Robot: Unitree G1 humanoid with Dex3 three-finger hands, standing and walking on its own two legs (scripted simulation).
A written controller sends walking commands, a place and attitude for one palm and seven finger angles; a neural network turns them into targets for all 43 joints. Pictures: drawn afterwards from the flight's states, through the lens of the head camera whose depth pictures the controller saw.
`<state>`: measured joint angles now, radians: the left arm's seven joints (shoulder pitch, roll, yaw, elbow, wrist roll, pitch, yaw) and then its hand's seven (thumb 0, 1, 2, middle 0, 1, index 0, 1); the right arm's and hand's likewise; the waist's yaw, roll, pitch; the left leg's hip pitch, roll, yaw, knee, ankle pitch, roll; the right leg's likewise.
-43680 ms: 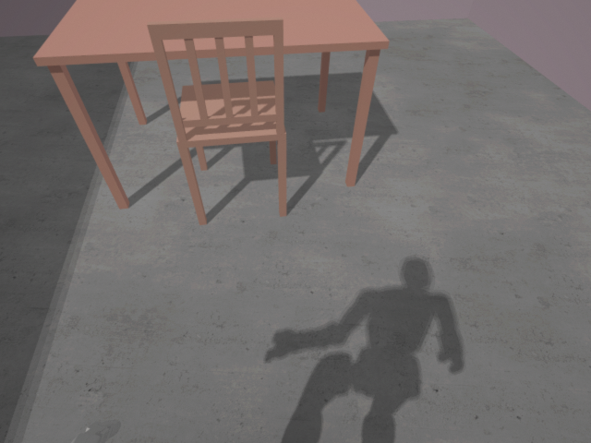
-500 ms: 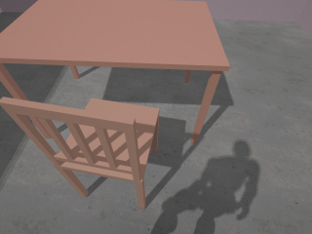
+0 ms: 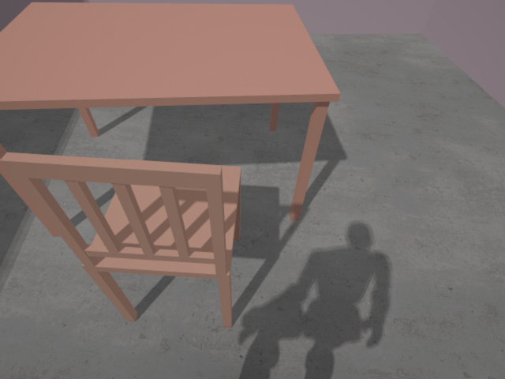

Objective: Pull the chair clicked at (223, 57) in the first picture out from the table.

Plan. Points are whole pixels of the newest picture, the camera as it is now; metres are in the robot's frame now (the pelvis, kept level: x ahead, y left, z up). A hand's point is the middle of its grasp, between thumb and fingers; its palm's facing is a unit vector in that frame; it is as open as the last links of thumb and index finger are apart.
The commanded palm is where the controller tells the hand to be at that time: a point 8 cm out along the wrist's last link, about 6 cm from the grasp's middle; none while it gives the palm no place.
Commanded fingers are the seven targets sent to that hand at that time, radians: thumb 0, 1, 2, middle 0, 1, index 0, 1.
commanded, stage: come to a stop and stand still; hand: left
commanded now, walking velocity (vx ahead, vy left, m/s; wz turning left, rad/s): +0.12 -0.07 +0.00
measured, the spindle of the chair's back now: (136, 220) +0.44 +0.27 -0.09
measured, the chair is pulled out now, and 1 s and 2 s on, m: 0.29 0.29 0.29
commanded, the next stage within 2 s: look again from close up in 1.04 s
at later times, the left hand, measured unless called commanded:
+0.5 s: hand out of the picture -0.06 +0.14 -0.19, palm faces -0.05 -1.00 -0.07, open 7.4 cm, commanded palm none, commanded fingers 0.00 0.90 0.90 -0.20 -0.30 -0.20 -0.30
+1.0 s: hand out of the picture -0.08 +0.23 -0.18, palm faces +0.00 -0.98 -0.19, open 7.4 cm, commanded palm none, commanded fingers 0.00 0.90 0.90 -0.20 -0.30 -0.20 -0.30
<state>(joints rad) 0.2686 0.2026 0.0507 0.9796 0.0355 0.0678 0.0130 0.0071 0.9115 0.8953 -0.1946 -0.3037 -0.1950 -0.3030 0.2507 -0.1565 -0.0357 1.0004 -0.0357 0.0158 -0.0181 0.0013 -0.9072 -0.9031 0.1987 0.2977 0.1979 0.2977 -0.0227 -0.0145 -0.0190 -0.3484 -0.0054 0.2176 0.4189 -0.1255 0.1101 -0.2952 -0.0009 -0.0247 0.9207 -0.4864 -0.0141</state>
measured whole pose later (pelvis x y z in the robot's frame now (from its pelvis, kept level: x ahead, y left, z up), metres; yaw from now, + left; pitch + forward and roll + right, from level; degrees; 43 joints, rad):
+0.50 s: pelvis -0.01 +0.01 -0.01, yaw -2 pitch +0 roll -3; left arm 0.40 0.07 -0.03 1.09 0.03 -0.05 0.05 0.01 0.91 0.89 -0.20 -0.30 -0.20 -0.30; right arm 0.34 -0.10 0.01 1.08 -0.01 -0.01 -0.03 0.00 -0.91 -0.90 0.20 0.30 0.20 0.30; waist -0.04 -0.01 0.07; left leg -0.36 0.03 0.05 0.65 -0.28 0.05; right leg -0.07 0.08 -0.05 0.47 -0.39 -0.04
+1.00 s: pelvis -0.03 +0.06 +0.00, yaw -1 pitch +1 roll -1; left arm 0.41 0.18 -0.01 1.05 0.03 0.01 0.04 0.01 0.91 0.90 -0.19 -0.30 -0.19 -0.30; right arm 0.27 -0.17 0.00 1.05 -0.01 0.01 -0.01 0.01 -0.92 -0.90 0.20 0.30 0.20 0.30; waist 0.01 -0.02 0.00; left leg -0.31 -0.09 0.08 0.44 -0.15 0.12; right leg -0.20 -0.03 0.03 0.49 -0.31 -0.02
